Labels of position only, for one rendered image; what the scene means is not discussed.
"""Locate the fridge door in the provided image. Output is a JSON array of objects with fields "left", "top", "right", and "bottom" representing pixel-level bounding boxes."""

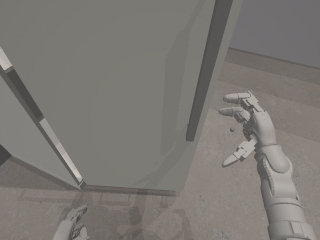
[{"left": 0, "top": 0, "right": 243, "bottom": 192}]

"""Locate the robot right hand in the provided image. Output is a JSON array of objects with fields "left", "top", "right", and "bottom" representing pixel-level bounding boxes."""
[{"left": 218, "top": 91, "right": 277, "bottom": 168}]

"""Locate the robot left hand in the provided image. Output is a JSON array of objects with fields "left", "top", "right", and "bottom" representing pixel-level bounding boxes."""
[{"left": 52, "top": 205, "right": 90, "bottom": 240}]

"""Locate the handle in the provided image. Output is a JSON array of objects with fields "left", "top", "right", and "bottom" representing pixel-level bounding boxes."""
[{"left": 186, "top": 0, "right": 233, "bottom": 142}]

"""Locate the right robot forearm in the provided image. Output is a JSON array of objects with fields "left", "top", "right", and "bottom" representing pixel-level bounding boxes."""
[{"left": 254, "top": 144, "right": 318, "bottom": 240}]

